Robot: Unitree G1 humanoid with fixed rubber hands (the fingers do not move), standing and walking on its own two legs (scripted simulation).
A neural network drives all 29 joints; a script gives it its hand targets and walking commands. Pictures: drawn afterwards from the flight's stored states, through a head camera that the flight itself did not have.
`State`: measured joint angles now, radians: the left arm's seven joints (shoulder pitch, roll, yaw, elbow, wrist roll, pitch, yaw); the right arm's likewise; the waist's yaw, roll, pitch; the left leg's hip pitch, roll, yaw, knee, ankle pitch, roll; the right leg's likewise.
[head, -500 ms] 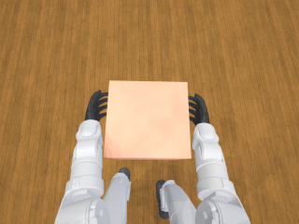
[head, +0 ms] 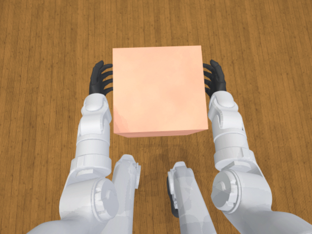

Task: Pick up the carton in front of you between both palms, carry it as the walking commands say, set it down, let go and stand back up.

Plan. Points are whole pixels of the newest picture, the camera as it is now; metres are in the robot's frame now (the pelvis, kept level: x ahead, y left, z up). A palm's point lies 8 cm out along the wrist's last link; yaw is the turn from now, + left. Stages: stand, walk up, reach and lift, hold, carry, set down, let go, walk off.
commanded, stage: set down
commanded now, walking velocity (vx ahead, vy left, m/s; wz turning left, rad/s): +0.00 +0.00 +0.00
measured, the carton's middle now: (157, 100) +0.44 +0.01 -0.16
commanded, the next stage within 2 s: none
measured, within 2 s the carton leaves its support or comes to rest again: rests again in 1.98 s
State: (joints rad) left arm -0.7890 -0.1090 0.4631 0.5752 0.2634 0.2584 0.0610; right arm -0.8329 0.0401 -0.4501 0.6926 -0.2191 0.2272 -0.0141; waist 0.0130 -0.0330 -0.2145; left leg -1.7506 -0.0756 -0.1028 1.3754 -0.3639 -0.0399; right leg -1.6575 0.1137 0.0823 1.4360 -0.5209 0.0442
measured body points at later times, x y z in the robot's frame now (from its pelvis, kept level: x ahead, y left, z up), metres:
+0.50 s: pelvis -0.02 -0.01 -0.12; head +0.29 +0.00 +0.21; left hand +0.46 +0.17 -0.25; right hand +0.50 -0.13 -0.25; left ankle +0.11 +0.12 -0.55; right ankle +0.05 -0.13 -0.55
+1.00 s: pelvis -0.03 -0.01 -0.20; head +0.32 -0.03 +0.09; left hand +0.47 +0.18 -0.35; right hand +0.52 -0.12 -0.36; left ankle +0.11 +0.12 -0.55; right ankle +0.05 -0.13 -0.55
